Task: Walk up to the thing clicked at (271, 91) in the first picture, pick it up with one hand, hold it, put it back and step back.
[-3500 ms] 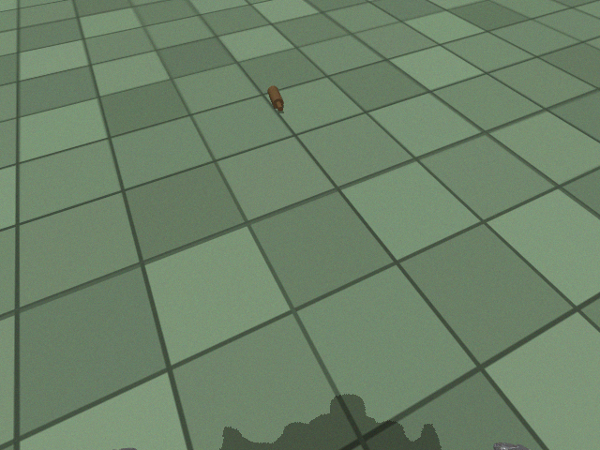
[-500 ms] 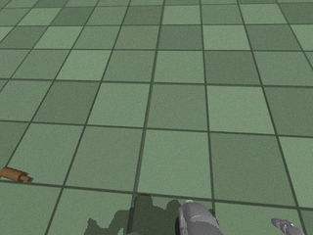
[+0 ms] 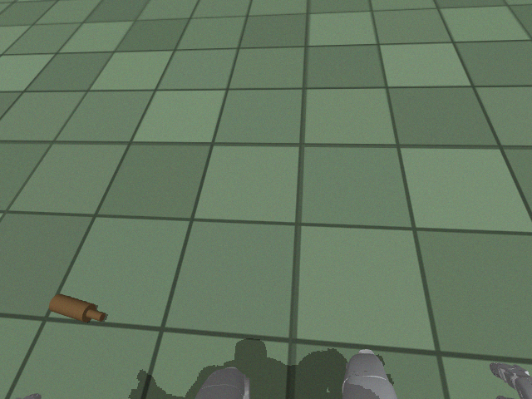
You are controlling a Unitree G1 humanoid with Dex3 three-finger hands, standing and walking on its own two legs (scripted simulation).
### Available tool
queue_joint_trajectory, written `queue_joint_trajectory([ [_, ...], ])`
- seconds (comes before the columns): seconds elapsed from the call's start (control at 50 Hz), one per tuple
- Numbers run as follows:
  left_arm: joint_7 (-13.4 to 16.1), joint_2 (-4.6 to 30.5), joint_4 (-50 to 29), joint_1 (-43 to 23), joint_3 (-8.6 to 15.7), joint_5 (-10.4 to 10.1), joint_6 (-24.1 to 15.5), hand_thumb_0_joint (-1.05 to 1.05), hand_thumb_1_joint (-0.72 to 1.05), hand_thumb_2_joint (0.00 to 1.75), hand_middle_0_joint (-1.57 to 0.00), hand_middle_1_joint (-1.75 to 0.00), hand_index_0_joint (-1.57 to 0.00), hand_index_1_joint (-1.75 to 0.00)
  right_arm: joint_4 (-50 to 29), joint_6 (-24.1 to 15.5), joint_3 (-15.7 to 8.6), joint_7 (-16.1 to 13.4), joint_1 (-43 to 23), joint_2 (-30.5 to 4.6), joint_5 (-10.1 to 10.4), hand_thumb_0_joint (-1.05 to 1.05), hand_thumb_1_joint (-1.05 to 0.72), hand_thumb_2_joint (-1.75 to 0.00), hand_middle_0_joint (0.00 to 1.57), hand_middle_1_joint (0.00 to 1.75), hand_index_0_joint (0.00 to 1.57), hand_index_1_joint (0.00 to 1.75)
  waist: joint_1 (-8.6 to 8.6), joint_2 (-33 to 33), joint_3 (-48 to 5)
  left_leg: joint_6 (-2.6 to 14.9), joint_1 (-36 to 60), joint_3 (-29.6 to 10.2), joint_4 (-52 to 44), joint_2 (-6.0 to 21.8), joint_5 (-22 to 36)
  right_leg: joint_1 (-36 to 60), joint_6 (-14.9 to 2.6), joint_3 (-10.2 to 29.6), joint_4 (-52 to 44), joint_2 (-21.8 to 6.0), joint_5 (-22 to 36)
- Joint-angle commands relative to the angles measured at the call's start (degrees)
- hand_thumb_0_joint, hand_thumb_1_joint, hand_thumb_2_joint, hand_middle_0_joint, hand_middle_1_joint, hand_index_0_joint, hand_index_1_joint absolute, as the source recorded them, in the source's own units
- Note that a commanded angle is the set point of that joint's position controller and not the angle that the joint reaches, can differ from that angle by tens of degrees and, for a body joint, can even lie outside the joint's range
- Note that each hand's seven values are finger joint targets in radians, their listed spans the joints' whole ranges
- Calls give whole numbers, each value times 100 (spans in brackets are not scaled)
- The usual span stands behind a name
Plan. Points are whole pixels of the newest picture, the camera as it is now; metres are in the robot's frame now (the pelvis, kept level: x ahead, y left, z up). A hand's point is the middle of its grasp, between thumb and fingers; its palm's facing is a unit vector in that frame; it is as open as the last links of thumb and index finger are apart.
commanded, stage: walk up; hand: left
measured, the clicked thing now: (79, 309) +0.46 +0.78 -0.69
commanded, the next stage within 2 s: none
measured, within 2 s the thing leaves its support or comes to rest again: neither
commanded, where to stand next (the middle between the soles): +0.06 +0.67 m, yaw -16 degrees
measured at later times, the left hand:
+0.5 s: hand out of the picture +0.13 +0.46 -0.07, palm faces -0.07 -0.80 -0.60, open 7.3 cm
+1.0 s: hand out of the picture +0.12 +0.68 -0.11, palm faces -0.20 -0.83 -0.52, open 7.4 cm
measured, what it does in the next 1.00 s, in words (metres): steps to the left: right foot, then left foot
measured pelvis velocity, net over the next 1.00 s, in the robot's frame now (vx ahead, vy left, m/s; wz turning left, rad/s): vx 0.01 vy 0.40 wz -0.16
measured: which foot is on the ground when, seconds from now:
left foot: down 0.00-0.32, up 0.34-0.68, down 0.70-1.00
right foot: up 0.00-0.28, down 0.30-0.72, up 0.74-1.00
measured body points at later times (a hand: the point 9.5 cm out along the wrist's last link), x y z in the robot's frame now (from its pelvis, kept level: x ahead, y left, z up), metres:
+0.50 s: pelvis +0.02 +0.17 +0.02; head +0.05 +0.11 +0.47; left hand +0.13 +0.50 -0.03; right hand +0.08 -0.15 -0.12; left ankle +0.04 +0.34 -0.60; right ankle +0.09 +0.03 -0.68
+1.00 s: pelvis +0.01 +0.40 +0.02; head +0.05 +0.37 +0.46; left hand +0.13 +0.72 -0.07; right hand +0.00 +0.07 -0.10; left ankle +0.04 +0.47 -0.68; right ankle +0.05 +0.32 -0.67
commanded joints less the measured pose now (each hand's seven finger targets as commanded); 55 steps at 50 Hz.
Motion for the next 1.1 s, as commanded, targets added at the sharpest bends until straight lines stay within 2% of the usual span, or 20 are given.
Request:
queue_joint_trajectory([
  [0.0,356,692,-525,-332,98,-189,-77,0,90,90,-20,-30,-20,-30,-425,-313,-497,-287,600,-2070,-13,0,-90,-90,20,30,20,30,-652,2136,-309,887,988,-3141,-3630,1453,489,-2153,-356,-58,2439,1386,-1575],
  [0.12,231,919,121,287,78,-431,-91,0,90,90,-20,-30,-20,-30,-707,-343,-185,-421,140,-940,33,0,-90,-90,20,30,20,30,-327,958,-414,1154,1764,-970,-2026,744,4388,-1092,-84,-652,1364,1007,-522],
  [0.2,195,688,-67,355,37,-437,-78,0,90,90,-20,-30,-20,-30,-961,-230,-160,-413,229,-742,-29,0,-90,-90,20,30,20,30,-345,974,-497,1278,1437,-611,-2009,782,4340,-17,-90,-1063,-44,939,-5],
  [0.24,216,692,82,1150,117,-388,-99,0,90,90,-20,-30,-20,-30,-1194,-162,-118,-365,-252,-677,-8,0,-90,-90,20,30,20,30,209,550,-697,888,606,-84,-1192,381,4079,1555,-193,-1162,-1508,963,1269],
  [0.26,286,872,212,1718,217,-327,-101,0,90,90,-20,-30,-20,-30,-1281,-182,-68,-346,-341,-511,57,0,-90,-90,20,30,20,30,536,69,-987,661,206,107,-442,162,3786,2479,-257,-913,-2154,814,1804],
  [0.3,352,1411,-185,1431,362,-148,-93,0,90,90,-20,-30,-20,-30,-1190,-123,15,-351,655,-341,109,0,-90,-90,20,30,20,30,248,-979,-1505,40,-1805,-432,1563,-305,-512,3813,-1126,2670,-2517,-1417,1103],
  [0.34,384,1374,-504,562,334,-196,-77,0,90,90,-20,-30,-20,-30,-1078,-7,-197,-476,575,-888,-4,0,-90,-90,20,30,20,30,103,-394,-1025,25,-1723,-886,2719,-87,-563,2350,-1980,3207,-2958,-2080,25],
  [0.4,298,1094,-618,192,241,-195,-169,0,90,90,-20,-30,-20,-30,-927,-25,-240,-331,306,-994,26,0,-90,-90,20,30,20,30,-40,-323,-307,226,-1209,-1009,2654,-122,262,942,-1274,1472,-2863,-925,-435],
  [0.5,161,1392,-674,-121,386,-56,-167,0,90,90,-20,-30,-20,-30,-830,55,-191,-138,522,-748,31,0,-90,-90,20,30,20,30,-172,-1392,-181,136,-839,-429,1801,29,616,256,-994,228,-2588,-271,-861],
  [0.6,112,1753,-593,229,528,64,-138,0,90,90,-20,-30,-20,-30,-941,39,-225,-69,108,-774,57,0,-90,-90,20,30,20,30,171,-1786,-370,224,-423,14,400,76,-119,265,-1028,336,-2161,-279,-921],
  [0.66,121,1647,-675,-301,431,6,-72,0,90,90,-20,-30,-20,-30,-579,-42,-346,-120,1096,-873,43,0,-90,-90,20,30,20,30,-467,-1310,-805,343,1069,294,-999,-126,308,-482,-749,104,-1248,-215,-723],
  [0.68,161,1229,-652,-303,309,-8,-22,0,90,90,-20,-30,-20,-30,-389,-92,-429,-164,1640,-999,-61,0,-90,-90,20,30,20,30,-818,-362,-891,387,1556,34,-1575,-269,175,-1003,-462,-226,30,281,-920],
  [0.72,354,746,-761,-520,120,-132,23,0,90,90,-20,-30,-20,-30,-669,-189,-489,-291,924,-1996,-21,0,-90,-90,20,30,20,30,-752,1918,-93,1037,380,-3176,-3585,1268,-480,-2253,-207,-305,2289,1616,-1748],
  [0.74,399,917,-621,-560,100,-114,-4,0,90,90,-20,-30,-20,-30,-764,-187,-470,-343,271,-2068,39,0,-90,-90,20,30,20,30,-544,1778,165,1469,-291,-3764,-3869,1630,-975,-1827,-345,-135,2642,1259,-1536],
  [0.8,280,1101,-45,194,226,-344,-10,0,90,90,-20,-30,-20,-30,-953,-244,-222,-424,-105,-1104,-36,0,-90,-90,20,30,20,30,-227,706,217,1015,186,-1838,-2709,751,777,-1590,-183,-134,2393,1157,-612],
  [0.94,195,640,-98,793,110,-411,-81,0,90,90,-20,-30,-20,-30,-1138,-142,-75,-381,91,-657,-41,0,-90,-90,20,30,20,30,-68,917,-530,1312,665,-828,-1652,582,3580,678,-114,-1009,-591,970,93],
  [0.98,284,810,88,1638,205,-318,-104,0,90,90,-20,-30,-20,-30,-1283,-81,13,-364,-164,-423,59,0,-90,-90,20,30,20,30,453,132,-852,853,1,-425,-506,190,3065,2265,-207,-577,-2297,695,1398],
  [1.02,349,1391,-318,1247,367,-127,-96,0,90,90,-20,-30,-20,-30,-1189,-40,69,-379,705,-253,109,0,-90,-90,20,30,20,30,117,-894,-1164,177,-1939,-558,1358,-407,-560,3541,-896,2613,-2311,-1353,1768],
  [1.06,375,1512,-583,435,402,-152,-86,0,90,90,-20,-30,-20,-30,-1182,53,-164,-517,563,-807,-20,0,-90,-90,20,30,20,30,40,-447,-860,212,-1771,-1109,2587,-130,-639,2119,-1903,3137,-2688,-2097,917],
  [1.08,347,1237,-636,207,344,-195,-112,0,90,90,-20,-30,-20,-30,-1075,39,-234,-484,405,-956,20,0,-90,-90,20,30,20,30,-5,-62,-476,205,-1507,-1306,2793,-113,-308,1358,-1712,2500,-2825,-1661,179],
])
